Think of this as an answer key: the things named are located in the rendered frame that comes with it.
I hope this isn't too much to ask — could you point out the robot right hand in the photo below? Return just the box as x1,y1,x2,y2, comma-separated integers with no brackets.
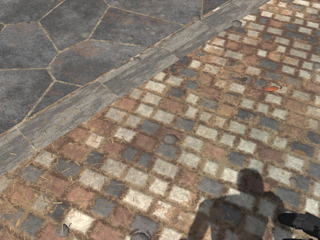
277,212,320,240

